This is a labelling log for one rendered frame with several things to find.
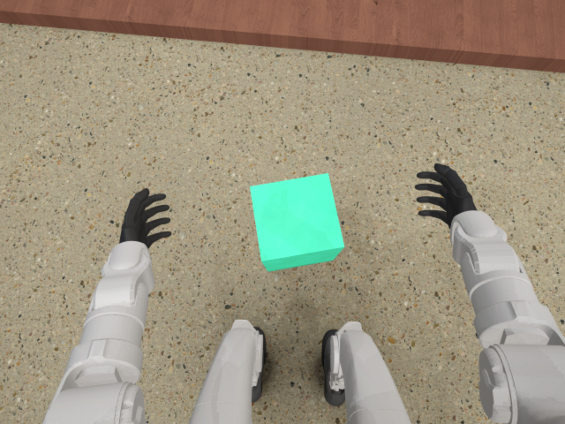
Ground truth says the carton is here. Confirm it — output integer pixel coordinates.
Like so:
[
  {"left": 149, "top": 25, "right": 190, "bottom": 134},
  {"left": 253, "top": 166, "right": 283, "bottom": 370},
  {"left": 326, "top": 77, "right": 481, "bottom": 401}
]
[{"left": 250, "top": 173, "right": 344, "bottom": 272}]

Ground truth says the right robot forearm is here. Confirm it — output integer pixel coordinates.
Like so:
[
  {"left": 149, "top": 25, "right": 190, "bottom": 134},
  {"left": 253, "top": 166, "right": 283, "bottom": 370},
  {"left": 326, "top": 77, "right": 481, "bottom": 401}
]
[{"left": 450, "top": 210, "right": 565, "bottom": 348}]

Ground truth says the robot left upper arm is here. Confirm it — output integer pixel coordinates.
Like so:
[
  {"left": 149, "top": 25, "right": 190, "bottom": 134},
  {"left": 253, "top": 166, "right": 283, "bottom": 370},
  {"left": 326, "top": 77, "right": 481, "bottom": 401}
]
[{"left": 46, "top": 382, "right": 147, "bottom": 424}]

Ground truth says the robot right upper arm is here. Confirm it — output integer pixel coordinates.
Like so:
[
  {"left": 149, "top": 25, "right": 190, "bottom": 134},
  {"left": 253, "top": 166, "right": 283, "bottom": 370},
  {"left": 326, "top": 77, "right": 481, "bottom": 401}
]
[{"left": 478, "top": 344, "right": 565, "bottom": 424}]

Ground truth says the left robot hand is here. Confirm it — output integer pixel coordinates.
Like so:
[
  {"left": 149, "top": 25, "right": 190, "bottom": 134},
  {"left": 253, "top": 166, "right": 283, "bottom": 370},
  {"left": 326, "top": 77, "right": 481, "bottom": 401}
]
[{"left": 119, "top": 188, "right": 171, "bottom": 248}]

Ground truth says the left robot forearm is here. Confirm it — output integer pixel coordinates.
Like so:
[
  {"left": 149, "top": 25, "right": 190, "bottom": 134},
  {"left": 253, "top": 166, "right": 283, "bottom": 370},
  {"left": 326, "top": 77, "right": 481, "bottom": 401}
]
[{"left": 42, "top": 241, "right": 155, "bottom": 424}]

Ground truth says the right robot thigh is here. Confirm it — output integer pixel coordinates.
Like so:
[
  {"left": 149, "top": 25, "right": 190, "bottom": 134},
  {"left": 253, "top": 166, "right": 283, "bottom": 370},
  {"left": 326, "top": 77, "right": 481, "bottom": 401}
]
[{"left": 330, "top": 330, "right": 411, "bottom": 424}]

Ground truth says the left robot foot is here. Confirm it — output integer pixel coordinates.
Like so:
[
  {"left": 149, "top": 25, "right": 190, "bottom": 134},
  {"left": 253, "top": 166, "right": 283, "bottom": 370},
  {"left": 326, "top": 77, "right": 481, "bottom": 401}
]
[{"left": 252, "top": 327, "right": 266, "bottom": 403}]

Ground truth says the right robot hand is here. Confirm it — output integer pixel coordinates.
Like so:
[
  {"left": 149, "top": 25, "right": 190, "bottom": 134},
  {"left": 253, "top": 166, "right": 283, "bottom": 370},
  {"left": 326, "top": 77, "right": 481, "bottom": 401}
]
[{"left": 415, "top": 163, "right": 477, "bottom": 229}]

